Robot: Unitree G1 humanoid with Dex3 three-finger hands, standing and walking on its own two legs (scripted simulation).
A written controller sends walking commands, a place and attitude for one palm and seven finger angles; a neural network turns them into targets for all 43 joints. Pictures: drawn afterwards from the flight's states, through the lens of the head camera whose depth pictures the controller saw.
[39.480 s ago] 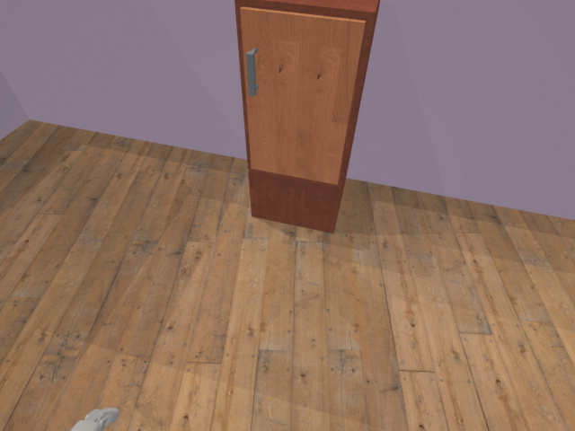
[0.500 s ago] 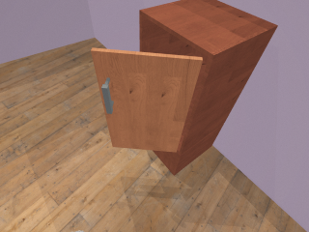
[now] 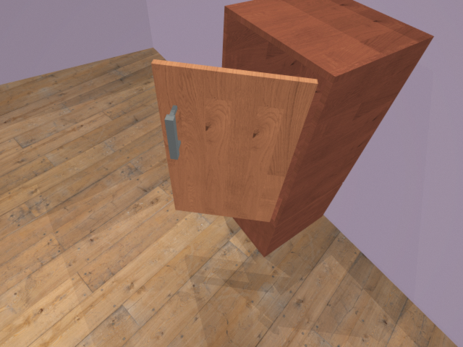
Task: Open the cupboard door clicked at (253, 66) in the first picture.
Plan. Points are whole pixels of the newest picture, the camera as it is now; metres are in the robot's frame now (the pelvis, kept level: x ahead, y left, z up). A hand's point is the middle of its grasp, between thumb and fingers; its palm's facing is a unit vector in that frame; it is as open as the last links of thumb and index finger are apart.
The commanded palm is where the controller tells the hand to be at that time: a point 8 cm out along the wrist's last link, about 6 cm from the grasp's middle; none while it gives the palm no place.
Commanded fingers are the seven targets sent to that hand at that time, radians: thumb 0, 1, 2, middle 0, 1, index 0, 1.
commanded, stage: come to a stop and stand still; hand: left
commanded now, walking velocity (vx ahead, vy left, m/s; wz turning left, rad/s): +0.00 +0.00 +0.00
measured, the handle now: (174, 133) +0.59 +0.19 -0.02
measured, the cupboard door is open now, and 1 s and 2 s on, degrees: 48 48 48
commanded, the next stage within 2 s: look again from close up in 0.14 s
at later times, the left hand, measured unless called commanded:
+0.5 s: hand out of the picture +0.00 +0.17 -0.17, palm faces -0.02 -0.97 -0.22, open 7.4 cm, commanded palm none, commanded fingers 0.00 0.90 0.90 -0.20 -0.30 -0.20 -0.30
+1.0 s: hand out of the picture +0.03 +0.15 -0.17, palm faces -0.04 -0.98 -0.20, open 7.4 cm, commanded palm none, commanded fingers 0.00 0.90 0.90 -0.20 -0.30 -0.20 -0.30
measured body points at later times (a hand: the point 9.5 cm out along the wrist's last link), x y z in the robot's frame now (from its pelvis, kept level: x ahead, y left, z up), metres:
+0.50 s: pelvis -0.01 -0.01 +0.00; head +0.01 -0.02 +0.45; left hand +0.00 +0.22 -0.15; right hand +0.02 -0.24 -0.16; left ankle +0.02 +0.08 -0.74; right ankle -0.04 -0.14 -0.74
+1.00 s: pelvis +0.01 -0.03 +0.00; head +0.03 -0.02 +0.45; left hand +0.03 +0.20 -0.16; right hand +0.03 -0.26 -0.15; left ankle +0.02 +0.08 -0.74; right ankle -0.04 -0.14 -0.74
